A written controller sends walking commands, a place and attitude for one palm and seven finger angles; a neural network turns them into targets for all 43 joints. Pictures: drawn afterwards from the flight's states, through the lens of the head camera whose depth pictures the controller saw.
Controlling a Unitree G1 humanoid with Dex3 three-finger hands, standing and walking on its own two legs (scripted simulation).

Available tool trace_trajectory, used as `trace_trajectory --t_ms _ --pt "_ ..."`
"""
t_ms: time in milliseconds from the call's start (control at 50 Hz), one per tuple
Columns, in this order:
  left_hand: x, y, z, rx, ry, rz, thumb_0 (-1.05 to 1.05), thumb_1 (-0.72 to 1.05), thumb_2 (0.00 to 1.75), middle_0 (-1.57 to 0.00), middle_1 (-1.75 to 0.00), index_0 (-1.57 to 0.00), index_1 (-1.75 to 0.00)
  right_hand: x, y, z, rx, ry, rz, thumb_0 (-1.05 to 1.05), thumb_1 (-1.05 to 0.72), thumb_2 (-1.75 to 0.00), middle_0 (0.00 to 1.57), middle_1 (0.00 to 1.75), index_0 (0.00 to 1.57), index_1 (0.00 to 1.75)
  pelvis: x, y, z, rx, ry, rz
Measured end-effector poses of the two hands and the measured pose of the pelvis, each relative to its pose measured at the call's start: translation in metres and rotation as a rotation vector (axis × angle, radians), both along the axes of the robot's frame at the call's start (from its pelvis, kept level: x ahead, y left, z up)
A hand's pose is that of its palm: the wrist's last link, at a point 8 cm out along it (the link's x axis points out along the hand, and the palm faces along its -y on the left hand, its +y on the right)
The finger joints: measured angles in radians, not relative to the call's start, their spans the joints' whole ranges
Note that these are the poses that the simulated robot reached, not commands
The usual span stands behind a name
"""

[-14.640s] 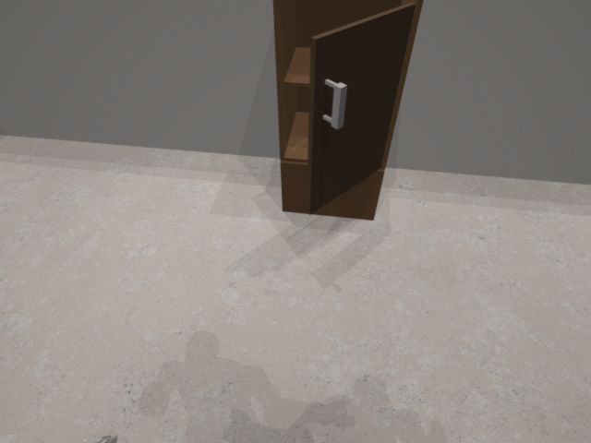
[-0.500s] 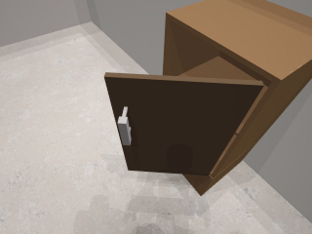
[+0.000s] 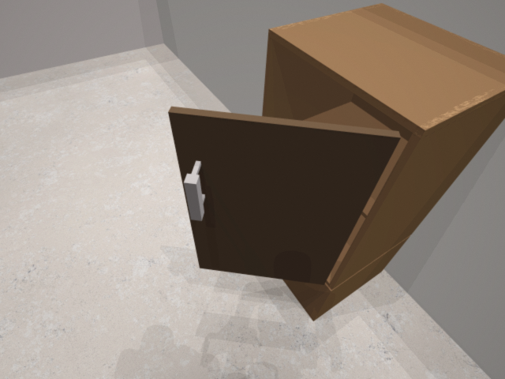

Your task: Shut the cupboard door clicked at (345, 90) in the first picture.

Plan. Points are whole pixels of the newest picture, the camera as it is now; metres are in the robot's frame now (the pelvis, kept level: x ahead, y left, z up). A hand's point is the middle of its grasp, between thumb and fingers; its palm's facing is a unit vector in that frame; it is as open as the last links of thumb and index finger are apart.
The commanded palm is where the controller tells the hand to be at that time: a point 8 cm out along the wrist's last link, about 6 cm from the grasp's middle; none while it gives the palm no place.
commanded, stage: come to a stop and stand still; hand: left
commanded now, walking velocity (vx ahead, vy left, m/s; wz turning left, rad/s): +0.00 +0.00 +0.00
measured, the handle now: (197, 190) +0.46 +0.16 -0.01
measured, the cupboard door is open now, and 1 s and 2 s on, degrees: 50 50 50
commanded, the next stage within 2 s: look again from close up in 0.88 s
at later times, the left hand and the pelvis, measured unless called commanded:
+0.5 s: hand out of the picture +0.00 +0.19 -0.18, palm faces +0.04 -0.99 -0.13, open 7.4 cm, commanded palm none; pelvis +0.02 +0.04 +0.00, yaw +0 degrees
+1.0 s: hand out of the picture +0.04 +0.22 -0.18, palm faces +0.02 -0.98 -0.18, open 7.3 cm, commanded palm none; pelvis +0.04 +0.06 +0.00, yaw -1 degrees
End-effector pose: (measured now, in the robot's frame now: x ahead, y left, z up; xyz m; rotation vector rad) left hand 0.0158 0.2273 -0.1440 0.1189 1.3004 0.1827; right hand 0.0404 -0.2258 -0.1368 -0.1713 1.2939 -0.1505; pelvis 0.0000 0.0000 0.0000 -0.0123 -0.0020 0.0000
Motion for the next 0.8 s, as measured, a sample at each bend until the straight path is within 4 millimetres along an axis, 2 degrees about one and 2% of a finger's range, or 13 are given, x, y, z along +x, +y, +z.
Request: trace_trajectory --t_ms 100,200,260,320,420,540,640,800 --pt "-0.014 0.007 -0.003 -0.02 0.046 0.011 0.0 0.91 0.9 -0.2 -0.3 -0.2 -0.3 -0.04 0.009 0.005 -0.008 0.077 -0.018 0.0 -0.93 -0.9 0.2 0.3 0.19 0.3 0.0 0.008 0.004 0.006 -0.005 -0.004" --pt "-0.023 0.013 -0.002 -0.027 0.074 0.013 0.0 0.91 0.9 -0.2 -0.3 -0.2 -0.3 -0.079 0.029 0.002 0.014 0.187 -0.034 0.0 -0.92 -0.9 0.2 0.3 0.19 0.3 0.003 0.019 0.004 0.008 -0.007 0.003" --pt "-0.028 0.015 -0.002 -0.032 0.1 0.012 0.0 0.91 0.9 -0.2 -0.3 -0.2 -0.3 -0.093 0.043 0.001 0.035 0.232 -0.046 0.0 -0.91 -0.9 0.2 0.3 0.19 0.3 0.006 0.025 0.004 0.008 -0.006 0.003" --pt "-0.032 0.015 -0.002 -0.039 0.128 0.009 0.0 0.91 0.9 -0.2 -0.3 -0.2 -0.3 -0.099 0.057 0.0 0.055 0.254 -0.057 0.0 -0.91 -0.9 0.2 0.3 0.19 0.3 0.009 0.031 0.004 0.008 -0.005 0.002" --pt "-0.031 0.014 -0.004 -0.054 0.156 0.003 0.0 0.91 0.9 -0.2 -0.3 -0.2 -0.3 -0.091 0.076 -0.003 0.077 0.245 -0.063 0.0 -0.91 -0.9 0.2 0.3 0.19 0.3 0.016 0.039 0.003 0.008 -0.005 0.0" --pt "-0.022 0.015 -0.006 -0.064 0.165 -0.007 0.01 0.92 0.9 -0.2 -0.3 -0.2 -0.3 -0.063 0.087 -0.007 0.079 0.186 -0.06 0.0 -0.91 -0.9 0.2 0.3 0.2 0.3 0.023 0.047 0.002 0.007 -0.007 -0.009" --pt "-0.013 0.022 -0.007 -0.056 0.161 -0.009 0.01 0.92 0.9 -0.2 -0.3 -0.2 -0.3 -0.041 0.087 -0.009 0.061 0.143 -0.048 0.01 -0.91 -0.9 0.2 0.3 0.2 0.3 0.029 0.052 0.001 0.006 -0.009 -0.013" --pt "0.001 0.035 -0.008 -0.035 0.146 -0.008 0.01 0.93 0.9 -0.2 -0.3 -0.2 -0.3 -0.026 0.078 -0.009 0.025 0.126 -0.045 0.01 -0.91 -0.9 0.2 0.3 0.2 0.3 0.036 0.057 -0.001 0.006 -0.014 -0.014"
